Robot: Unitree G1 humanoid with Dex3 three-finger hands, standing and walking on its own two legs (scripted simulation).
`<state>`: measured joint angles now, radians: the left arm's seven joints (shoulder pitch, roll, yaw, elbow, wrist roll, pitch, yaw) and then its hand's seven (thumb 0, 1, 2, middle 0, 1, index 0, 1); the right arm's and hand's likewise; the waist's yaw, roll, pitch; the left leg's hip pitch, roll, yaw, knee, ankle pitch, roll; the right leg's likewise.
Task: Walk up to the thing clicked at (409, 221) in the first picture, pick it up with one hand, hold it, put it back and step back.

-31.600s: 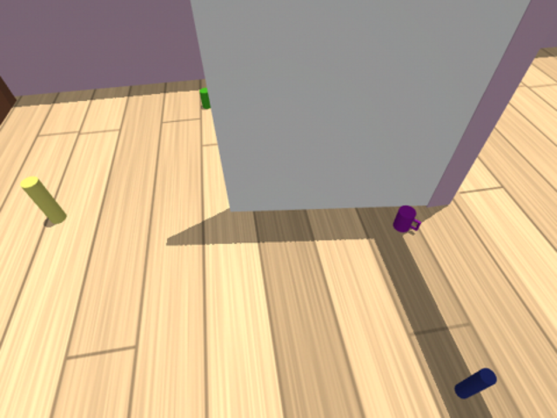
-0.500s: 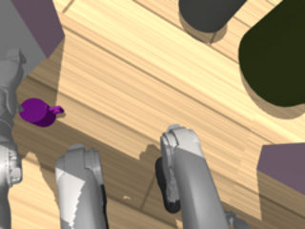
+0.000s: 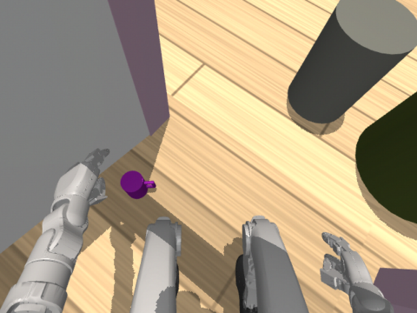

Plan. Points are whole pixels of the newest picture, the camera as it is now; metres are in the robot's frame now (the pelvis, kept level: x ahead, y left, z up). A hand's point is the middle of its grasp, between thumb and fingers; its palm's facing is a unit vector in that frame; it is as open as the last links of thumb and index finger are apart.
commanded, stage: home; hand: left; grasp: from above
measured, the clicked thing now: (139, 185) +0.45 +0.24 -0.46
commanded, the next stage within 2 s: none
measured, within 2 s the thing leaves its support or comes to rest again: neither
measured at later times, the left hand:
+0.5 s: hand (79, 234) +0.24 +0.19 +0.10, palm faces +0.05 -0.96 -0.29, open 7.4 cm
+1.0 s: hand (60, 252) +0.22 +0.18 +0.15, palm faces +0.13 -0.97 -0.19, open 7.4 cm
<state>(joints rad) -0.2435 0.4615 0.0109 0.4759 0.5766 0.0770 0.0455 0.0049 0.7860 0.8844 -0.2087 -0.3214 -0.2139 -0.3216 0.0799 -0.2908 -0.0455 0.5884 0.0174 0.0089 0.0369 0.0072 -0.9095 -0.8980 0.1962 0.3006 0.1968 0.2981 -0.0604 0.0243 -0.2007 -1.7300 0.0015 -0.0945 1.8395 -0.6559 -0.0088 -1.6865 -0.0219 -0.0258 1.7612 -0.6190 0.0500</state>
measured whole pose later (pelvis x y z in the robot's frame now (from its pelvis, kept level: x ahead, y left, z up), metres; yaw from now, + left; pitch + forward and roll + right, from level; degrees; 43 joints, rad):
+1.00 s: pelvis +0.07 -0.01 +0.20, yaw +4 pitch +10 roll -2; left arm 0.50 0.21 0.04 -0.14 -0.05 0.46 0.02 0.01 0.90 0.90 -0.20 -0.30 -0.20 -0.30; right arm 0.26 -0.23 0.03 0.51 0.01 -0.23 -0.18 0.01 -0.90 -0.90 0.20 0.30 0.20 0.30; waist -0.03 0.03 -0.16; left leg -0.70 0.02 -0.08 1.02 -0.50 -0.02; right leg -0.66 -0.02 -0.05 0.95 -0.47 0.03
